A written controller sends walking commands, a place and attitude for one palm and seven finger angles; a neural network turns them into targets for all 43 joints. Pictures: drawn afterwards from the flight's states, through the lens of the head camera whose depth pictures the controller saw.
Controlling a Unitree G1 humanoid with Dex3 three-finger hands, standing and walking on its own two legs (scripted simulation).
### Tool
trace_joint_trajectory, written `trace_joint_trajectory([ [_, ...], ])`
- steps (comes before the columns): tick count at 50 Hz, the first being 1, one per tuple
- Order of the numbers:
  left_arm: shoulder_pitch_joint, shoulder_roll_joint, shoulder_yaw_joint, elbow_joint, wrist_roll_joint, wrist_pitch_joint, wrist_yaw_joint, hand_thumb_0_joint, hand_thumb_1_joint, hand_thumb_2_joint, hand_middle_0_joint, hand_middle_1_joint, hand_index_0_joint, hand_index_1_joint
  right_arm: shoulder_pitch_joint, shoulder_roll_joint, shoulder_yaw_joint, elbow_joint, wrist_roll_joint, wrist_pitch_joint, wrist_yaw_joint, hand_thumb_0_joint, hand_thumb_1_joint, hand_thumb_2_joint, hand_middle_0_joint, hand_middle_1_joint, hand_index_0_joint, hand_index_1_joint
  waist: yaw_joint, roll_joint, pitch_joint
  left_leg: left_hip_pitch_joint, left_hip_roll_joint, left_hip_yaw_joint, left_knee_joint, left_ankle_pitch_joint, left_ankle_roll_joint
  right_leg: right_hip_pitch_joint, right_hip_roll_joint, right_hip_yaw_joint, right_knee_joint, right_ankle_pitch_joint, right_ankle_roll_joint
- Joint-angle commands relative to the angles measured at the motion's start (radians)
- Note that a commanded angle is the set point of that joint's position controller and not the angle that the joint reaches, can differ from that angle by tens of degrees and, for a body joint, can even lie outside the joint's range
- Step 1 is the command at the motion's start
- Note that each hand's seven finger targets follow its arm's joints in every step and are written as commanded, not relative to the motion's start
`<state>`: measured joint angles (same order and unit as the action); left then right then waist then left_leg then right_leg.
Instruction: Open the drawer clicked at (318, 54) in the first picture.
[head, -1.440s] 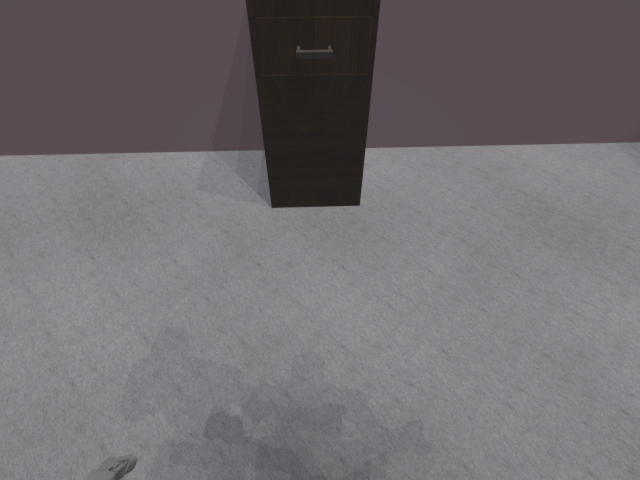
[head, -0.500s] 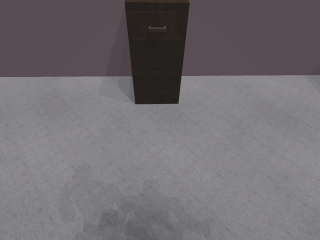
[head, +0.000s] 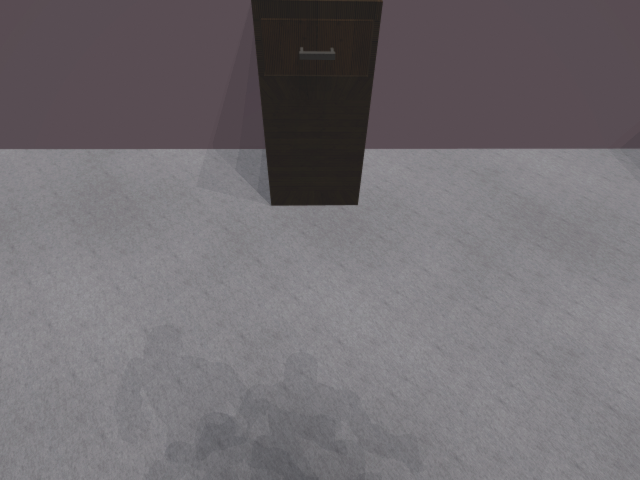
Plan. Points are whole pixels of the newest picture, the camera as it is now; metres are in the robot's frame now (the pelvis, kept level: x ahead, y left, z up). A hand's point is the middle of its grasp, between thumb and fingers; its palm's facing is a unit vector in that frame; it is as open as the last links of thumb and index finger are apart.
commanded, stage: walk to a spot facing it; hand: left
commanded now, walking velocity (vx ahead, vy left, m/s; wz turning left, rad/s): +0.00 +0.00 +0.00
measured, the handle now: (317, 52) +1.39 +0.09 -0.05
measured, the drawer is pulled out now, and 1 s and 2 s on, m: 0.00 0.00 0.00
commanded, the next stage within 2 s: turn to face it in 1.48 s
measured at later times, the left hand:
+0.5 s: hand out of the picture +0.09 +0.16 -0.18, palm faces -0.11 -0.97 -0.23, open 7.4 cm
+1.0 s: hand (255, 454) +0.20 +0.11 -0.20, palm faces -0.15 -0.98 -0.15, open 7.4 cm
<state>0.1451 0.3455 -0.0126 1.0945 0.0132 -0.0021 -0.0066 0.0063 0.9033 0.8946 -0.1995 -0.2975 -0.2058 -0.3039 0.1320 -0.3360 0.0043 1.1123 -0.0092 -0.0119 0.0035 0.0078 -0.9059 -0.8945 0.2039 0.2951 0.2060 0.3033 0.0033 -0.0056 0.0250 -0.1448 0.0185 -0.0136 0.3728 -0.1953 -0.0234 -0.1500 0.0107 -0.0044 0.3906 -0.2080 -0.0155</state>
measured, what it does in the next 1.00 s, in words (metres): walks ahead: left foot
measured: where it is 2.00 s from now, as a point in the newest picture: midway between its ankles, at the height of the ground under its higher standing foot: (381, 356)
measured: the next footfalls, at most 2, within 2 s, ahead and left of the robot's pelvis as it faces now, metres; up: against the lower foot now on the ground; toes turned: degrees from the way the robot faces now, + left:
left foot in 0.98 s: +0.44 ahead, -0.01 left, +0.00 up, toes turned -8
right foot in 1.58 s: +0.62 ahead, -0.28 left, +0.00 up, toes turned -36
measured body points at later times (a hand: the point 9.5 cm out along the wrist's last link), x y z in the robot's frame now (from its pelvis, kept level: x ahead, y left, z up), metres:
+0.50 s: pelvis +0.07 -0.04 -0.02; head +0.07 -0.06 +0.42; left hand +0.09 +0.21 -0.17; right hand +0.01 -0.28 -0.19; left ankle +0.01 +0.13 -0.73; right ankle +0.06 -0.11 -0.75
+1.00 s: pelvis +0.29 -0.06 -0.03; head +0.32 -0.05 +0.42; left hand +0.21 +0.17 -0.18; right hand +0.36 -0.29 -0.17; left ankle +0.41 +0.00 -0.75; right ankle +0.06 -0.11 -0.73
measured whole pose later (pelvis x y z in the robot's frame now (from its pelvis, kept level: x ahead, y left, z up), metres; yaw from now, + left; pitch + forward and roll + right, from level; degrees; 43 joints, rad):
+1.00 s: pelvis +0.29 -0.06 -0.03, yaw -15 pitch +0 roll -1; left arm 0.52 0.12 0.02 1.17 0.02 -0.07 0.03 0.00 0.90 0.89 -0.20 -0.30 -0.20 -0.30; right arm 0.09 -0.13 -0.03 1.00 -0.02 -0.06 0.02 0.01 -0.91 -0.90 0.20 0.29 0.20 0.30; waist 0.04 -0.02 0.05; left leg -0.47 0.03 0.14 0.65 -0.17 0.05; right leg 0.09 0.06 0.03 0.52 -0.51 -0.06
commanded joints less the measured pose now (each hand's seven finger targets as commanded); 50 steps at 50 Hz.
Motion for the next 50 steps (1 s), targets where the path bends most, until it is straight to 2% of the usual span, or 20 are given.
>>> trace_joint_trajectory([
  [1,-0.037,0.200,0.046,-0.066,-0.002,-0.024,0.015,0.000,0.900,0.900,-0.200,-0.300,-0.200,-0.300,-0.051,-0.206,-0.037,-0.063,-0.001,-0.022,-0.018,0.000,-0.900,-0.900,0.200,0.300,0.200,0.300,0.000,0.006,-0.042,0.009,0.102,-0.082,-0.057,0.107,0.046,-0.014,-0.127,0.115,-0.082,0.087,-0.017],
  [5,-0.037,0.202,0.045,-0.065,-0.001,-0.024,0.015,0.000,0.900,0.900,-0.200,-0.300,-0.200,-0.300,-0.053,-0.206,-0.037,-0.063,0.000,-0.023,-0.018,0.000,-0.900,-0.900,0.200,0.300,0.200,0.300,0.000,0.007,-0.046,0.013,0.103,-0.083,-0.060,0.113,0.046,-0.008,-0.128,0.114,-0.083,0.095,-0.017],
  [6,-0.002,0.128,0.032,-0.049,-0.003,-0.015,0.018,0.000,0.900,0.900,-0.200,-0.300,-0.200,-0.300,-0.024,-0.134,-0.021,-0.046,-0.005,-0.016,-0.016,0.000,-0.900,-0.900,0.200,0.300,0.200,0.300,0.000,0.005,-0.070,0.027,0.104,-0.062,-0.051,0.074,0.035,-0.003,-0.127,0.114,-0.084,0.048,-0.008],
  [7,0.034,0.080,0.021,-0.038,-0.002,-0.004,0.018,0.000,0.900,0.900,-0.200,-0.300,-0.200,-0.300,0.012,-0.082,-0.010,-0.037,-0.008,-0.008,-0.014,0.000,-0.900,-0.900,0.200,0.300,0.200,0.300,0.000,0.002,-0.068,0.028,0.096,-0.047,-0.033,0.006,0.027,-0.019,-0.117,0.120,-0.071,-0.038,-0.005],
  [11,0.075,0.084,0.039,-0.058,0.009,0.016,-0.002,0.000,0.900,0.900,-0.200,-0.300,-0.200,-0.300,0.058,-0.102,-0.030,-0.050,-0.017,0.004,-0.010,0.000,-0.900,-0.900,0.200,0.300,0.200,0.300,0.000,0.023,0.056,-0.059,0.108,-0.054,-0.048,-0.366,0.048,-0.156,-0.070,0.151,-0.035,-0.347,-0.029],
  [15,0.098,0.028,0.051,-0.105,0.011,0.004,-0.018,0.000,0.900,0.900,-0.200,-0.300,-0.200,-0.300,0.136,-0.150,-0.065,-0.067,-0.015,-0.008,-0.016,0.000,-0.900,-0.900,0.200,0.300,0.200,0.300,-0.022,0.151,0.115,-0.002,0.252,-0.202,-0.139,-0.476,0.136,-0.327,0.021,0.033,0.240,-0.263,-0.021],
  [18,0.029,-0.006,0.057,-0.159,0.009,-0.013,-0.025,0.000,0.900,0.900,-0.200,-0.300,-0.200,-0.300,0.204,-0.134,-0.079,-0.063,-0.013,-0.033,-0.019,0.000,-0.900,-0.900,0.200,0.300,0.200,0.300,-0.050,0.174,0.111,0.120,0.353,-0.217,-0.148,-0.190,0.210,-0.452,-0.045,-0.007,0.397,-0.298,-0.004],
  [20,0.078,-0.037,0.064,-0.148,0.008,-0.024,-0.029,0.000,0.900,0.900,-0.200,-0.300,-0.200,-0.300,0.178,-0.105,-0.076,-0.067,-0.017,-0.038,-0.021,0.000,-0.900,-0.900,0.200,0.300,0.200,0.300,-0.018,0.146,0.083,0.072,0.327,-0.096,-0.060,0.004,0.175,-0.322,-0.062,-0.041,0.304,-0.268,-0.003],
  [22,0.307,-0.035,0.078,-0.070,0.013,-0.033,-0.029,0.000,0.900,0.900,-0.200,-0.300,-0.200,-0.300,0.113,-0.071,-0.070,-0.081,-0.014,-0.037,-0.020,0.000,-0.900,-0.900,0.200,0.300,0.200,0.300,0.095,0.032,0.001,-0.137,0.203,0.081,0.241,-0.034,0.082,0.053,-0.027,-0.060,0.090,-0.074,-0.016],
  [23,0.449,0.085,0.105,-0.025,0.020,-0.047,-0.011,0.000,0.900,0.900,-0.200,-0.300,-0.200,-0.300,0.084,0.007,-0.053,-0.121,0.000,-0.040,-0.012,0.000,-0.900,-0.900,0.200,0.300,0.200,0.300,0.145,-0.317,-0.025,-0.431,0.078,0.190,0.559,-0.248,0.020,0.241,-0.246,0.316,-0.076,-0.166,-0.086],
  [24,0.526,0.119,0.106,-0.009,0.003,-0.050,0.005,0.000,0.900,0.900,-0.200,-0.300,-0.200,-0.300,0.004,0.021,-0.045,-0.174,-0.005,-0.049,-0.004,0.000,-0.900,-0.900,0.200,0.300,0.200,0.300,0.160,-0.358,-0.007,-0.562,0.027,0.131,0.730,-0.388,0.015,0.245,-0.383,0.600,-0.192,-0.084,-0.161],
  [25,0.496,0.094,0.101,-0.009,-0.003,-0.056,0.016,0.000,0.900,0.900,-0.200,-0.300,-0.200,-0.300,0.006,-0.003,-0.057,-0.161,-0.007,-0.052,-0.005,0.000,-0.900,-0.900,0.200,0.300,0.200,0.300,0.132,-0.257,0.031,-0.584,0.072,0.047,0.790,-0.301,0.028,0.223,-0.373,0.565,-0.176,-0.036,-0.187],
  [28,0.376,-0.014,0.077,-0.040,0.005,-0.064,0.021,0.000,0.900,0.900,-0.200,-0.300,-0.200,-0.300,0.024,0.048,-0.061,-0.116,-0.013,-0.048,0.000,0.000,-0.900,-0.900,0.200,0.300,0.200,0.300,0.056,-0.016,0.094,-0.553,0.121,0.039,0.814,-0.135,0.013,0.093,-0.311,0.394,-0.161,0.096,-0.191],
  [33,0.384,-0.062,0.065,-0.019,0.008,-0.085,0.026,0.000,0.900,0.900,-0.200,-0.300,-0.200,-0.300,0.074,0.098,-0.068,-0.101,-0.014,-0.021,0.011,0.000,-0.900,-0.900,0.200,0.300,0.200,0.300,0.002,-0.059,0.082,-0.557,0.115,0.071,0.748,0.010,-0.020,0.081,-0.221,0.210,-0.188,0.259,-0.150],
  [43,0.471,-0.094,0.059,0.041,0.013,-0.086,0.049,0.000,0.900,0.900,-0.200,-0.300,-0.200,-0.300,-0.148,0.136,-0.056,-0.198,-0.003,-0.042,0.026,0.000,-0.900,-0.900,0.200,0.300,0.200,0.300,0.058,-0.101,0.137,-0.541,0.067,0.137,0.413,0.052,0.016,0.212,-0.203,0.159,-0.164,0.588,-0.144],
  [45,0.455,-0.078,0.062,0.039,0.011,-0.086,0.051,0.000,0.900,0.900,-0.200,-0.300,-0.200,-0.300,-0.113,0.131,-0.056,-0.193,-0.003,-0.049,0.020,0.000,-0.900,-0.900,0.200,0.300,0.200,0.300,0.031,-0.105,0.114,-0.391,0.017,0.169,0.322,0.020,0.044,0.190,-0.197,0.134,-0.089,0.793,-0.133],
  [47,0.429,-0.057,0.069,0.035,0.010,-0.092,0.051,0.000,0.900,0.900,-0.200,-0.300,-0.200,-0.300,0.088,0.103,-0.067,-0.132,-0.010,-0.059,0.002,0.000,-0.900,-0.900,0.200,0.300,0.200,0.300,-0.059,-0.103,-0.001,-0.140,-0.045,0.193,0.226,0.029,0.078,0.177,-0.170,0.098,0.137,0.981,-0.106],
  [48,0.416,-0.062,0.070,0.033,0.006,-0.092,0.048,0.000,0.900,0.900,-0.200,-0.300,-0.200,-0.300,0.243,0.060,-0.077,-0.084,-0.016,-0.061,-0.007,0.000,-0.900,-0.900,0.200,0.300,0.200,0.300,-0.123,-0.073,-0.076,0.101,-0.006,0.133,0.195,0.093,0.105,0.040,-0.148,0.086,0.329,0.844,-0.088],
  [49,0.449,-0.105,0.073,0.013,-0.008,-0.094,0.039,0.000,0.900,0.900,-0.200,-0.300,-0.200,-0.300,0.382,-0.035,-0.100,-0.058,-0.031,-0.064,-0.018,0.000,-0.900,-0.900,0.200,0.300,0.200,0.300,-0.158,0.089,-0.218,0.365,0.220,-0.155,0.183,0.143,0.187,-0.183,-0.047,0.028,0.605,0.436,-0.051],
  [50,0.466,-0.149,0.062,-0.011,-0.019,-0.095,0.027,0.000,0.900,0.900,-0.200,-0.300,-0.200,-0.300,0.445,-0.096,-0.114,-0.044,-0.027,-0.062,-0.020,0.000,-0.900,-0.900,0.200,0.300,0.200,0.300,-0.128,0.243,-0.285,0.452,0.478,-0.518,0.004,0.173,0.302,-0.371,0.069,0.001,0.961,-0.306,-0.038],
])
